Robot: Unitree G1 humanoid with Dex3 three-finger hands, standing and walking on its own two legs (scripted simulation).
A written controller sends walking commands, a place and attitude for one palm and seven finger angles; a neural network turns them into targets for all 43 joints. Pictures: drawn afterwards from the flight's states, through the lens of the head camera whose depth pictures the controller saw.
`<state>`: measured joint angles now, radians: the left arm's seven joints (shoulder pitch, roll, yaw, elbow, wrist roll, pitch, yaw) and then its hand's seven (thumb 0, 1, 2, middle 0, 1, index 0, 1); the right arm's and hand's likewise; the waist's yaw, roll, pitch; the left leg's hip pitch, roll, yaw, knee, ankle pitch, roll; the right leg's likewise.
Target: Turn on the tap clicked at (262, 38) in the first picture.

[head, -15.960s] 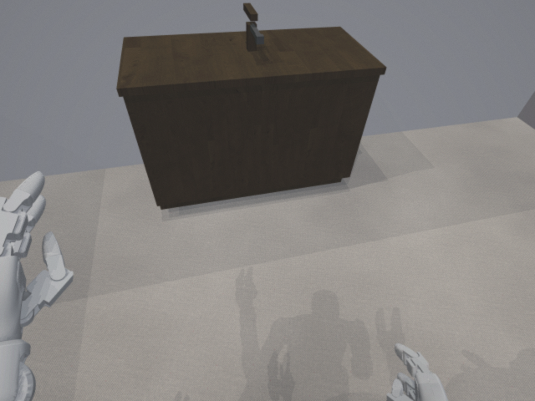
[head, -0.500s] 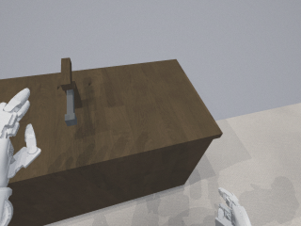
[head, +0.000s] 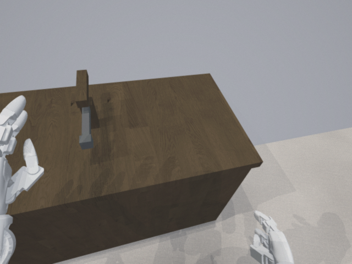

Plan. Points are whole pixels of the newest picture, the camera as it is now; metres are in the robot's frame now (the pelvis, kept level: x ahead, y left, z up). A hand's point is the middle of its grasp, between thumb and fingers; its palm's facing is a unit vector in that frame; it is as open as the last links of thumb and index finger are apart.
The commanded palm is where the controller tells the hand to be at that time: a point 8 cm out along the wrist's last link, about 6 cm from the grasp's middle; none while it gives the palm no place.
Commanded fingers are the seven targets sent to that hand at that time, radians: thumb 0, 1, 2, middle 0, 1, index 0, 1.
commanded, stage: come to a stop and stand still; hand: left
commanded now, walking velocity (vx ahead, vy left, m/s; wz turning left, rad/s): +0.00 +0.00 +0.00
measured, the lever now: (86, 141) +0.38 +0.27 +0.02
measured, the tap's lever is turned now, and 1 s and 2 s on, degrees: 0 0 0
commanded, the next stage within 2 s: look again from close up in 0.04 s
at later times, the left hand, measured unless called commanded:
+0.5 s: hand (47, 174) +0.21 +0.24 +0.16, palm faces +0.37 -0.85 -0.37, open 7.4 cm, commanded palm +0.16 +0.27 +0.17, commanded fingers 0.00 0.90 0.90 -0.20 -0.30 -0.20 -0.30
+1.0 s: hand (45, 194) +0.19 +0.23 +0.15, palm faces +0.54 -0.78 -0.31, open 7.4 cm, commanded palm +0.14 +0.26 +0.16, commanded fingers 0.00 0.90 0.90 -0.20 -0.30 -0.20 -0.30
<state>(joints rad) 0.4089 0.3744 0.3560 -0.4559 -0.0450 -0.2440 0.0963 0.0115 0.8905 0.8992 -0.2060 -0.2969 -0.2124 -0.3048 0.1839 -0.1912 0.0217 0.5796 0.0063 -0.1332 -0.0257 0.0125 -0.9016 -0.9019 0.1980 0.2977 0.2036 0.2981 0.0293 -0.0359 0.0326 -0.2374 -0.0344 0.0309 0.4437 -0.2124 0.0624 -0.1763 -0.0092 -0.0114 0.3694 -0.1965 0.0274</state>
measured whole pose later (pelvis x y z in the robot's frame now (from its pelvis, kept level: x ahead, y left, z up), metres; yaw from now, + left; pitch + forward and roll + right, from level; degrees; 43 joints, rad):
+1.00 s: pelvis -0.02 -0.06 -0.02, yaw +4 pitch -1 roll +0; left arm 0.26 0.37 0.37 -0.28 -0.09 -0.11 0.10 0.01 0.89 0.90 -0.21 -0.30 -0.21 -0.31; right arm 0.15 -0.24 0.04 0.68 0.00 -0.16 -0.06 0.01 -0.90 -0.90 0.20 0.30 0.20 0.30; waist 0.07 0.01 0.00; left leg -0.36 -0.01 -0.06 0.67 -0.29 -0.01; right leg -0.31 0.03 -0.09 0.67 -0.34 -0.06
